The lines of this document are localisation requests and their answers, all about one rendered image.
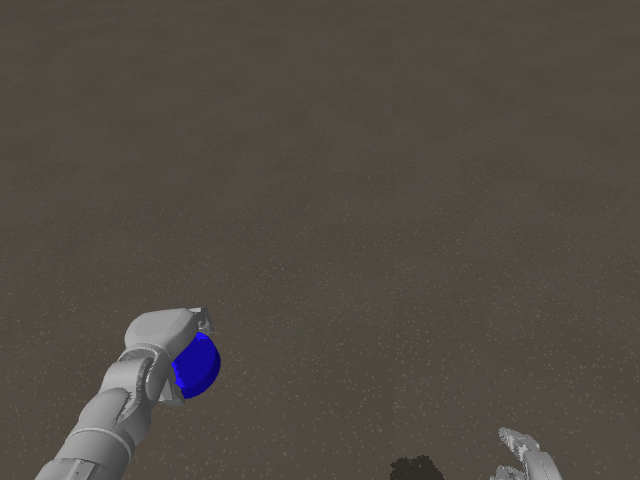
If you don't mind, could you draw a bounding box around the left robot arm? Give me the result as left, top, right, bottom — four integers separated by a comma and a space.
34, 343, 172, 480

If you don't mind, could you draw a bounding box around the tin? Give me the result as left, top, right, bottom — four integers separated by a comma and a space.
172, 332, 221, 399

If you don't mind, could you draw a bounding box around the right robot hand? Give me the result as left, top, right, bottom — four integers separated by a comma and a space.
490, 427, 563, 480

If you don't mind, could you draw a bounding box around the left robot hand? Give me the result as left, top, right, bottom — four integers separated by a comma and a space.
124, 306, 214, 407

